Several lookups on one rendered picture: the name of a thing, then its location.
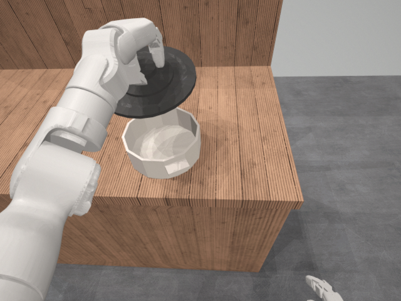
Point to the robot left upper arm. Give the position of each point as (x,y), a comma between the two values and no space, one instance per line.
(57,183)

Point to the knob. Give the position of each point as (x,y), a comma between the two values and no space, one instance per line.
(148,68)

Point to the right robot hand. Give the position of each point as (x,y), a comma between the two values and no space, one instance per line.
(322,289)

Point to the left robot hand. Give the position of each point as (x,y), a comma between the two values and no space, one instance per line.
(145,33)

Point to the robot left forearm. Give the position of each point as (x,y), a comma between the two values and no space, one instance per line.
(99,81)

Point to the table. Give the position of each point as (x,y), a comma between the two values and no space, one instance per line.
(227,210)

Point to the pot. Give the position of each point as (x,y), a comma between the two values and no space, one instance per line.
(164,146)

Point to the lid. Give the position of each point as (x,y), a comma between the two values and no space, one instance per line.
(170,87)

